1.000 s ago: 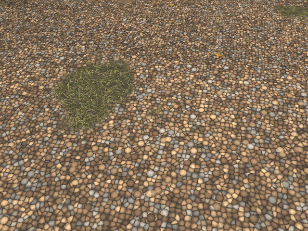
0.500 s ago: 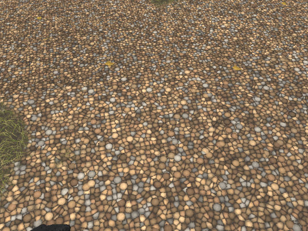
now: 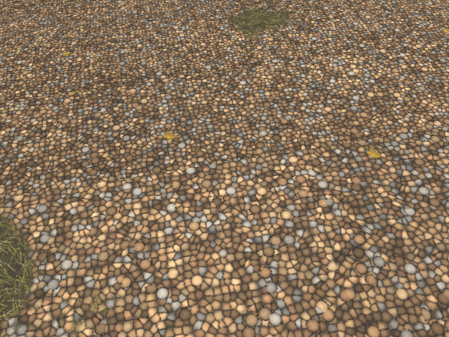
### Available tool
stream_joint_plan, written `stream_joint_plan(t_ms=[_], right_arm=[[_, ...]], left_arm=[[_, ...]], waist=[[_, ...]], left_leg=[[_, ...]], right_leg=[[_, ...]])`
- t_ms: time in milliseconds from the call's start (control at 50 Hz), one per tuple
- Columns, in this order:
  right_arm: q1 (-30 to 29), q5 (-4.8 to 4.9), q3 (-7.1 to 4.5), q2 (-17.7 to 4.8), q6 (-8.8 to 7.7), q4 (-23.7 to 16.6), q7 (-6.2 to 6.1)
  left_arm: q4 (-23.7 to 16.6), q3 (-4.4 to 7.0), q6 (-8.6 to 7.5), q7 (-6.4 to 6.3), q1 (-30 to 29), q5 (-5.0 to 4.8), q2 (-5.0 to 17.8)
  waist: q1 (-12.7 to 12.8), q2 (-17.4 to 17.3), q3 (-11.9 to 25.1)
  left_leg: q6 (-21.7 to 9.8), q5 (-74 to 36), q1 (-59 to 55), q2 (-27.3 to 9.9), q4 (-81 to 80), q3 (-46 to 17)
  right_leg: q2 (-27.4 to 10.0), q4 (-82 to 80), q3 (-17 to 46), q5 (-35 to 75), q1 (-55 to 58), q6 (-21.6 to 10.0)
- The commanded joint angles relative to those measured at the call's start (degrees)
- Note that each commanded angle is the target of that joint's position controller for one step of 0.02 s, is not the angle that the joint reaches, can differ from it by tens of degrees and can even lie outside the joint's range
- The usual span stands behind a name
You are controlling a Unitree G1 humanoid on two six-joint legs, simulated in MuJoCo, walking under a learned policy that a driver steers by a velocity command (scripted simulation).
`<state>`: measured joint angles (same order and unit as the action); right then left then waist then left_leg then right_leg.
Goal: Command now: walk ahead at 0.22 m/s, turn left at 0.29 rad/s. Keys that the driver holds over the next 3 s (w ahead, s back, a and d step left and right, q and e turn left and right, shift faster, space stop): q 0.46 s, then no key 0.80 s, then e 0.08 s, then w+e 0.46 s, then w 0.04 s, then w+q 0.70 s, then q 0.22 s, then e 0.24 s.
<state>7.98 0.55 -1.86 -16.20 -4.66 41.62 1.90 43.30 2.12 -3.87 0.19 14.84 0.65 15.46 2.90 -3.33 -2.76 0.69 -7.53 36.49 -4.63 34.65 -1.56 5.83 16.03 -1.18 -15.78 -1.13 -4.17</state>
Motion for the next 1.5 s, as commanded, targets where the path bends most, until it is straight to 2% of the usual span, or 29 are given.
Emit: stream_joint_plan(t_ms=[20,60,80,100,120,140,160,180,240,380,520,540,560,580,600,640,740,840,860,880,900,940,1040,1280,1320,1380,1420,1440,1500], right_arm=[[-2.6,-0.2,-1.94,-6.3,-0.79,-5.4,1.24],[4.6,-0.9,-3.26,-8.5,-0.7,-4.3,1.63],[9.8,-0.98,-4.43,-11.1,-0.76,-3.4,1.17],[12.4,-1.41,-5.32,-16.1,-0.45,-4.5,0.43],[11.2,-1.93,-4.59,-15.3,0.02,-6.0,0.0],[10.1,-1.08,-4.0,-11.7,0.89,-7.4,-0.04],[6.8,-0.6,-3.53,-9.7,1.64,-8.3,-0.44],[4.7,-0.09,-3.12,-8.6,2.42,-8.4,-0.76],[1.2,-0.92,-3.36,-9.1,3.79,-9.4,-1.5],[0.9,-0.31,-4.6,-10.9,5.7,-10.3,-3.42],[1.4,0.36,-3.99,-8.6,7.34,-10.3,-3.55],[3.9,-0.07,-3.18,-6.1,7.26,-10.1,-3.44],[3.1,0.14,-3.22,-5.7,6.68,-12.0,-3.26],[2.9,-1.05,-4.4,-10.1,5.92,-11.1,-3.3],[3.6,-0.44,-5.24,-11.5,5.89,-9.7,-3.17],[5.3,-0.46,-4.81,-9.0,6.94,-7.6,-3.65],[1.5,-0.08,-2.13,-2.6,7.2,-8.1,-3.23],[3.6,-0.09,-2.45,-4.1,6.88,-5.8,-2.76],[3.9,-0.71,-2.63,-6.2,6.87,-6.2,-3.11],[4.6,-1.32,-3.38,-10.3,7.05,-6.4,-3.69],[3.0,-1.64,-2.88,-7.6,6.93,-5.2,-3.16],[2.0,-2.11,-1.84,-3.6,6.1,-5.3,-2.53],[3.3,-1.53,-1.42,-3.6,4.67,-3.9,-2.78],[5.2,-1.35,-1.06,-2.7,3.9,0.0,-3.08],[5.4,-1.23,-1.85,-4.7,4.1,0.1,-3.7],[8.7,-0.79,-2.96,-6.9,4.86,0.7,-4.86],[10.4,-0.23,-3.95,-9.6,4.49,0.4,-5.42],[10.8,-0.66,-3.85,-9.3,3.45,0.7,-5.52],[5.6,1.09,-3.89,-8.3,1.52,0.2,-5.06]], left_arm=[[-1.6,2.92,0.56,-0.92,-0.6,-0.59,10.1],[-2.1,3.15,1.75,-1.9,-2.6,-1.24,10.3],[-2.6,2.88,2.12,-2.33,-1.9,-0.85,9.5],[-4.3,1.91,1.8,-2.42,2.8,1.2,7.0],[-4.6,0.64,1.41,-1.46,7.5,1.1,4.2],[-3.6,1.51,1.35,-0.6,5.7,-0.14,9.3],[-5.2,1.71,1.82,-0.51,0.3,-1.36,9.7],[-5.4,1.65,2.54,-0.92,-2.1,-1.0,9.0],[-5.7,1.63,4.19,-1.94,-1.7,-0.27,7.3],[-5.2,1.51,3.88,-2.64,-3.9,-0.33,6.3],[-4.5,2.51,1.64,-1.17,-1.5,-0.57,7.1],[-5.3,3.24,1.71,-1.33,-1.2,0.68,10.6],[-4.7,4.27,2.37,-1.37,-2.8,2.26,14.8],[-6.3,3.63,2.2,-1.4,-4.1,2.59,11.4],[-6.8,3.1,2.1,-1.65,-5.4,1.78,9.8],[-6.8,2.5,2.08,-1.75,-7.6,-0.27,7.9],[-5.4,1.75,3.34,-1.7,-6.7,-0.16,6.3],[-3.4,1.92,3.86,-1.4,-2.9,-1.55,7.7],[-2.9,1.55,3.06,-1.15,-1.3,-1.03,7.0],[-3.3,1.07,1.93,-0.42,-0.3,0.67,5.8],[-3.0,0.57,1.4,-0.34,-1.1,0.79,3.6],[-2.5,0.97,1.64,-0.6,-6.2,0.77,5.4],[-0.5,1.12,2.79,-1.46,-4.8,0.17,4.7],[5.8,1.56,3.28,-2.28,-3.3,-0.38,4.8],[5.3,1.91,3.39,-2.42,-5.3,-0.91,6.2],[4.3,1.73,3.58,-2.42,-6.4,-1.58,4.9],[1.3,1.98,2.95,-1.64,-10.2,-2.12,5.6],[0.1,2.33,2.53,-1.2,-11.6,-2.76,5.9],[0.9,2.15,1.98,-0.01,-8.3,-2.58,4.9]], waist=[[-0.5,7.6,2.6],[-4.6,7.6,5.9],[-6.8,4.3,9.3],[-5.0,-6.9,16.3],[-2.5,-14.4,25.0],[-5.5,-5.1,27.2],[-5.5,-1.3,20.6],[-4.5,3.5,14.0],[-1.4,-1.0,7.9],[-3.1,-3.8,11.0],[-2.0,-5.3,10.1],[-3.2,1.9,10.3],[-5.5,19.0,5.9],[-3.1,17.5,6.6],[-3.5,12.9,6.5],[-4.2,9.7,5.6],[-2.5,14.1,7.0],[-2.5,13.5,5.9],[-2.0,10.5,7.0],[0.0,1.4,9.3],[0.3,-5.4,9.4],[-2.2,-1.2,6.1],[-1.9,-0.8,2.1],[-2.0,2.6,2.0],[-2.9,2.4,1.6],[-4.7,-2.8,2.8],[-7.1,-9.3,-2.4],[-6.8,-7.7,-5.3],[-4.1,-3.6,-4.3]], left_leg=[[-2.2,5.4,-5.2,2.7,-2.2,1.3],[-4.2,8.8,-12.1,5.6,-5.5,3.4],[-5.9,-2.5,-20.4,5.5,-8.5,1.8],[-12.4,-28.0,-37.0,-6.8,-4.2,-13.9],[-24.4,-31.2,-50.8,-17.9,-7.8,-36.5],[-22.6,-17.6,-48.8,-15.7,-10.3,-34.3],[-19.9,-6.7,-42.6,-12.9,-11.4,-28.3],[-17.4,-0.1,-34.2,-10.4,-13.7,-24.1],[-14.6,8.0,-19.0,-4.4,-17.8,-19.2],[-13.2,17.3,-18.2,-2.2,-16.5,-20.7],[-8.9,17.5,-19.4,0.4,-9.8,-23.9],[-5.7,26.1,-14.8,4.3,-2.3,-19.3],[-2.4,37.2,-5.3,13.3,6.4,-7.4],[0.3,42.5,-4.7,11.3,20.2,-8.0],[1.1,40.3,-4.4,11.1,26.8,-8.9],[3.1,35.8,-3.3,10.5,31.6,-8.8],[5.2,33.3,-12.5,6.6,13.2,-2.1],[2.1,16.0,-26.6,6.2,-16.0,0.5],[0.3,10.1,-32.2,2.8,-15.8,-3.5],[-2.3,-3.5,-36.7,-3.0,-10.4,-8.4],[-5.4,5.4,-29.7,-3.0,-10.1,-8.4],[-4.3,15.5,-25.4,-0.4,-11.8,-7.6],[-2.7,17.8,-21.3,1.0,-12.0,-6.6],[-2.3,17.7,-22.6,2.6,-11.6,-4.6],[-2.4,17.1,-24.6,2.7,-10.8,-3.9],[-6.3,34.4,-27.6,-2.1,-15.5,-8.9],[-14.1,52.2,-26.8,-14.6,-24.8,-23.7],[-16.2,51.4,-27.3,-18.1,-26.8,-27.9],[-12.0,39.1,-32.3,-15.0,-26.4,-16.7]], right_leg=[[-16.8,3.8,2.0,38.2,0.2,-5.3],[-15.9,14.8,1.2,46.5,1.5,-3.2],[-12.3,26.3,-1.2,42.7,-1.3,-0.4],[-6.2,46.0,-3.2,14.7,-15.5,3.6],[2.9,62.4,2.8,-23.6,-32.1,6.7],[-1.5,65.9,9.8,-20.5,-33.7,6.2],[-3.6,65.2,8.6,-16.3,-36.4,6.0],[-5.6,60.8,7.5,-13.4,-37.1,6.2],[-6.3,47.0,5.7,-8.9,-29.2,7.1],[-4.8,32.0,6.8,-2.0,-25.0,9.2],[-5.9,8.0,5.9,5.9,-12.8,5.1],[-15.6,3.8,14.4,7.6,-8.1,1.5],[-23.9,0.9,26.7,15.2,-9.5,-6.9],[-27.9,0.4,31.0,18.8,-11.1,-11.7],[-25.9,1.9,27.1,20.6,-11.1,-11.0],[-21.1,4.5,19.8,23.3,-9.1,-7.5],[-16.0,6.3,11.6,28.1,-6.6,-6.5],[-15.9,8.2,13.3,24.7,-8.7,-4.8],[-15.2,8.6,12.9,20.2,-12.2,-1.6],[-11.4,12.0,8.7,13.6,-15.9,1.5],[-8.3,10.2,4.5,5.0,-12.5,4.6],[-7.8,11.2,3.8,6.5,-10.9,6.5],[-8.0,11.0,4.2,8.3,-9.9,5.8],[-8.2,10.3,4.7,10.3,-9.4,6.4],[-7.5,12.0,4.8,11.5,-12.9,5.9],[-3.9,19.6,1.9,-1.8,-19.9,5.4],[-6.7,36.1,1.8,-14.2,-32.4,3.8],[-9.3,42.4,5.0,-16.4,-38.4,2.7],[-13.0,36.3,5.2,-11.8,-38.4,1.8]])
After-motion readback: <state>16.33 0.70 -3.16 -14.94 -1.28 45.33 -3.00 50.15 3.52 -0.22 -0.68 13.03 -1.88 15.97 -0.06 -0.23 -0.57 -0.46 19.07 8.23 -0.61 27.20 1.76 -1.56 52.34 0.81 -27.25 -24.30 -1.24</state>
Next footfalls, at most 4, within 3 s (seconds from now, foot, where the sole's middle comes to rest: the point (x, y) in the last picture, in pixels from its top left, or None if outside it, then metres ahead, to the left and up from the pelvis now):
0.08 left None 0.23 0.12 -0.78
0.54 right None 0.25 -0.11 -0.78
0.86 left None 0.13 0.13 -0.78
1.64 right None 0.29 -0.12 -0.78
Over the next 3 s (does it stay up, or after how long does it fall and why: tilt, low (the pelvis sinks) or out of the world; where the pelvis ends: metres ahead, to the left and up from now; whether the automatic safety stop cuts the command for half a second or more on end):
stays up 0.90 0.06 -0.01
